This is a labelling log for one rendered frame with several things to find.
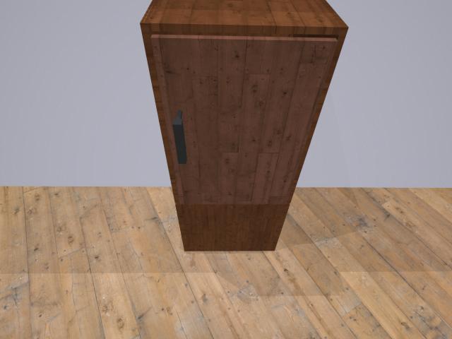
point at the handle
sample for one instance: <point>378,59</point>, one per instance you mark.
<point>179,138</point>

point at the cupboard door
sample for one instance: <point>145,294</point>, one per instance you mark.
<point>247,104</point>

